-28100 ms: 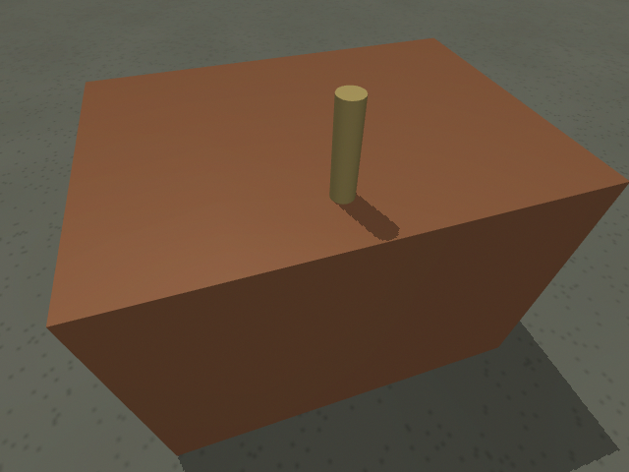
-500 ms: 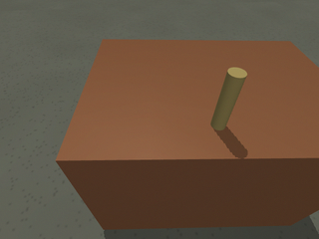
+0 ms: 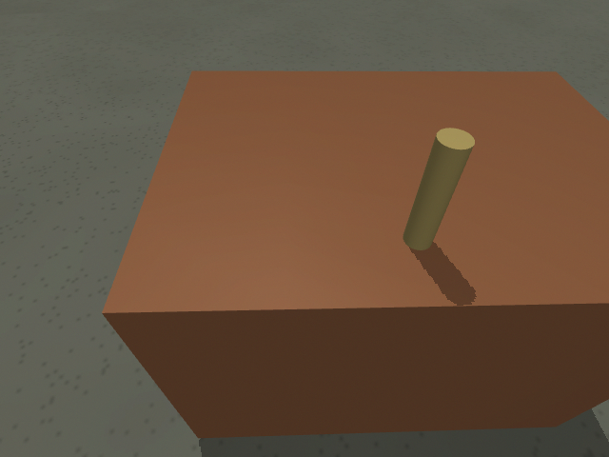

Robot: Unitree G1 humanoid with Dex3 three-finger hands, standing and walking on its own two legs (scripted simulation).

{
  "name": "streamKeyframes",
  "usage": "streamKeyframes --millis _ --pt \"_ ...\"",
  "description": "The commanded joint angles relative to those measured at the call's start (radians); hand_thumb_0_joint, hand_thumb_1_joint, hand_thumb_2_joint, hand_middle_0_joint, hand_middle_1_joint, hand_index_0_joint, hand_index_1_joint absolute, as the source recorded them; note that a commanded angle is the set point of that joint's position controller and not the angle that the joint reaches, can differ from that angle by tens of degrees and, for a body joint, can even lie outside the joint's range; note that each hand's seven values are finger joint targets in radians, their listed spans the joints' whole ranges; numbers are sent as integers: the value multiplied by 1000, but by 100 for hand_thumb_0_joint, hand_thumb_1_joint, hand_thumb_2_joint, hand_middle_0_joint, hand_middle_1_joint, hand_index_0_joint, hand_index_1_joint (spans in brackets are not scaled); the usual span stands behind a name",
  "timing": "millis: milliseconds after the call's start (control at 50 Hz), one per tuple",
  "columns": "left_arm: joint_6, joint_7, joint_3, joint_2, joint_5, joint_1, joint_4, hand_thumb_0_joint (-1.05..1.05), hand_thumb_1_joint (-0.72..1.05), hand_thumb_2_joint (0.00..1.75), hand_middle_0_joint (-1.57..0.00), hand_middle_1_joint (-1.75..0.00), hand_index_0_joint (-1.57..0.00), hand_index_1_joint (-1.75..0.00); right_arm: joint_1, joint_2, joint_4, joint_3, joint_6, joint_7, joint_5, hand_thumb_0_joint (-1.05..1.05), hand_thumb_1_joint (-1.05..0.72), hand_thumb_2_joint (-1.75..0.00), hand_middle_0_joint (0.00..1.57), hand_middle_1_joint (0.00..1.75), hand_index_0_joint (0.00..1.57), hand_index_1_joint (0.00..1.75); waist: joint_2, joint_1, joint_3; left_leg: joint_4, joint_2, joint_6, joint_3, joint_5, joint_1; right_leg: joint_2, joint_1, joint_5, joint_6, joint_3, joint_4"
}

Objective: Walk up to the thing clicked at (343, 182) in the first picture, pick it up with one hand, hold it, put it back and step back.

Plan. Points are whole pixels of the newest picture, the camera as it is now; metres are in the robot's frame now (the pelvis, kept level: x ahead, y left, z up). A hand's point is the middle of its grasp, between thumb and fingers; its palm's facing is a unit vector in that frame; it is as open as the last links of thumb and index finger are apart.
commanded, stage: home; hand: right
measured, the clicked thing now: (433, 195) +0.49 -0.20 +0.08
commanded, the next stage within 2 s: stand in 0.16 s
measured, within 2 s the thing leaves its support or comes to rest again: neither
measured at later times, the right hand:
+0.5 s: hand out of the picture +0.07 -0.25 -0.16, palm faces -0.03 +0.94 -0.35, open 14.7 cm
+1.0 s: hand out of the picture +0.08 -0.25 -0.16, palm faces -0.02 +0.94 -0.35, open 7.5 cm
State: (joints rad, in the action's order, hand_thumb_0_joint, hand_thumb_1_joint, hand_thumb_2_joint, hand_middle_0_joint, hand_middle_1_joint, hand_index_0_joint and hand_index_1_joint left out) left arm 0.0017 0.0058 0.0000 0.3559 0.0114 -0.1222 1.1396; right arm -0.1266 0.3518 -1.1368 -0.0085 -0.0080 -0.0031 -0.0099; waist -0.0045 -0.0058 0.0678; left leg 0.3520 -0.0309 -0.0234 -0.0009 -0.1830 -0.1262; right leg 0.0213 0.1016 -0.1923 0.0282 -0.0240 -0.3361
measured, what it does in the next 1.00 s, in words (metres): stands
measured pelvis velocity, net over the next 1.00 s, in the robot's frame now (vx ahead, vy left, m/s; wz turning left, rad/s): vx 0.01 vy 0.00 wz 0.00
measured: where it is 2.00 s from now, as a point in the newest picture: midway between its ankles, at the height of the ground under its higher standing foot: outside the picture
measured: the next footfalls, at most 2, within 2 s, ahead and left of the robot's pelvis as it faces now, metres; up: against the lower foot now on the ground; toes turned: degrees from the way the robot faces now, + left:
none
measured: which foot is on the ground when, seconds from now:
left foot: down 0.00-1.00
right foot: down 0.00-1.00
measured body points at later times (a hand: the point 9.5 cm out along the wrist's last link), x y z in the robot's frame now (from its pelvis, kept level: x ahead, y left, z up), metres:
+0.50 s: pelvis +0.00 +0.00 +0.00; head +0.02 +0.00 +0.45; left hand +0.07 +0.30 -0.14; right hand +0.07 -0.30 -0.13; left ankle +0.01 +0.13 -0.75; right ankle +0.00 -0.14 -0.75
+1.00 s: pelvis +0.01 +0.00 +0.00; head +0.02 +0.00 +0.45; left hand +0.08 +0.30 -0.13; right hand +0.08 -0.30 -0.13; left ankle +0.01 +0.13 -0.75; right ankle +0.00 -0.14 -0.75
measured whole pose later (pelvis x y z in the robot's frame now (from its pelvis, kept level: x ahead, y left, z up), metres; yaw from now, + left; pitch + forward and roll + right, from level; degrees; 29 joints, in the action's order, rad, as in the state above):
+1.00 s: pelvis +0.01 +0.00 +0.00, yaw +0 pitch -2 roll +0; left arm 0.00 0.01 0.00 0.35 0.01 -0.12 1.12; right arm -0.11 0.35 -1.13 0.00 -0.01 0.00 -0.01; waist 0.00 0.00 0.06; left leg 0.33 -0.03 -0.03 0.00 -0.19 -0.11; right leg 0.02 0.08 -0.20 0.03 -0.02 -0.32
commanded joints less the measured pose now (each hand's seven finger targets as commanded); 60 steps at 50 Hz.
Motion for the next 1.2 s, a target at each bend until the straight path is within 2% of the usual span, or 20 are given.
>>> streamKeyframes --millis 0,20,120,180,200,240,280,300,340,460,480,600,660,800,900,960,1000,1040,1180 --pt "22 -16 -32 204 -1 28 -56 0 90 90 -20 -30 -20 -30 42 225 57 41 -25 -13 3 0 54 -6 5 5 5 5 4 6 -123 -36 -105 43 69 230 59 104 -11 230 -40 -58 35" --pt "22 -18 -32 207 -3 36 -57 0 90 90 -20 -30 -20 -30 35 217 56 39 -23 -13 4 0 53 -6 5 5 5 5 -7 3 -121 -37 -104 40 68 244 51 106 -22 243 -42 -58 33" --pt "16 -19 -31 203 -2 35 -52 0 90 90 -20 -30 -20 -30 42 214 49 39 -17 -12 1 0 54 -6 5 5 5 5 0 5 -60 -63 -94 35 69 117 8 96 11 118 -39 -58 60" --pt "18 -18 -33 208 -2 29 -54 0 90 90 -20 -30 -20 -30 40 218 51 41 -17 -11 2 0 56 -5 5 5 5 5 -2 3 -74 -57 -97 36 68 150 37 97 19 141 -41 -61 60" --pt "19 -18 -33 206 -2 30 -53 0 90 90 -20 -30 -20 -30 39 221 51 41 -18 -10 2 0 55 -5 5 5 5 5 9 4 -76 -55 -97 37 66 143 26 101 2 150 -40 -62 62" --pt "19 -18 -35 211 -3 29 -52 0 90 90 -20 -30 -20 -30 40 214 49 40 -17 -9 2 0 56 -5 5 5 5 5 7 4 -56 -69 -91 36 69 84 8 98 15 93 -40 -63 70" --pt "16 -16 -38 210 -3 34 -54 0 90 90 -20 -30 -20 -30 37 218 51 42 -17 -10 -2 0 40 -21 20 21 20 21 25 2 -46 -87 -88 37 69 21 -2 94 28 49 -43 -64 74" --pt "17 -16 -38 214 -1 37 -58 0 90 90 -20 -30 -20 -30 45 217 56 43 -19 -10 -3 0 32 -29 20 29 20 29 11 4 -54 -81 -96 39 77 59 4 97 17 68 -47 -62 66" --pt "16 -15 -38 208 0 35 -57 0 90 90 -20 -30 -20 -30 43 213 56 43 -20 -9 -1 0 16 -45 20 30 20 30 12 4 -47 -85 -92 37 76 46 -9 95 20 57 -45 -59 69" --pt "22 -15 -38 207 -2 34 -64 0 90 90 -20 -30 -20 -30 40 215 59 45 -22 -8 2 0 -32 -90 20 30 20 30 6 4 -97 -60 -98 39 71 163 38 103 1 154 -45 -61 56" --pt "22 -15 -37 204 -3 30 -63 0 90 90 -20 -30 -20 -30 37 217 57 44 -22 -9 2 0 -40 -90 20 30 20 30 17 4 -89 -65 -95 39 68 139 29 103 1 142 -42 -63 60" --pt "18 -15 -35 204 -4 22 -62 0 90 90 -20 -30 -20 -30 47 219 55 44 -23 -11 4 0 -88 -90 20 30 20 30 17 8 -93 -61 -102 38 73 191 49 101 0 175 -44 -57 48" --pt "21 -16 -35 210 -3 26 -62 0 90 90 -20 -30 -20 -30 36 212 55 42 -23 -11 3 0 -90 -90 20 30 20 30 -6 5 -98 -57 -103 37 72 206 53 105 -7 195 -43 -55 47" --pt "20 -18 -35 209 0 29 -65 0 90 90 -20 -30 -20 -30 41 209 58 44 -17 -9 1 0 -90 -90 20 30 20 30 -11 1 -71 -61 -98 36 69 142 47 103 26 138 -41 -58 67" --pt "21 -17 -37 208 -5 29 -69 0 90 90 -20 -30 -20 -30 40 210 59 46 -19 -8 0 0 -90 -90 20 30 20 30 15 4 -89 -63 -99 33 65 178 40 104 -2 170 -45 -56 53" --pt "20 -17 -39 212 -1 24 -69 0 90 90 -20 -30 -20 -30 46 216 61 49 -20 -9 3 0 -90 -90 20 30 20 30 15 7 -94 -62 -101 38 66 170 48 104 -5 168 -47 -59 55" --pt "21 -16 -37 204 -2 21 -67 0 90 90 -20 -30 -20 -30 47 214 59 46 -19 -7 2 0 -90 -90 20 30 20 30 11 9 -74 -71 -95 36 65 129 34 102 6 140 -41 -59 66" --pt "22 -16 -38 209 -2 24 -70 0 90 90 -20 -30 -20 -30 45 211 62 47 -20 -8 3 0 -90 -90 20 30 20 30 -6 6 -79 -67 -101 35 70 166 55 101 17 159 -44 -56 58" --pt "23 -17 -37 205 -2 23 -74 0 90 90 -20 -30 -20 -30 42 217 61 47 -19 -7 1 0 -90 -90 20 30 20 30 17 4 -80 -66 -100 37 67 145 44 105 5 152 -42 -60 66"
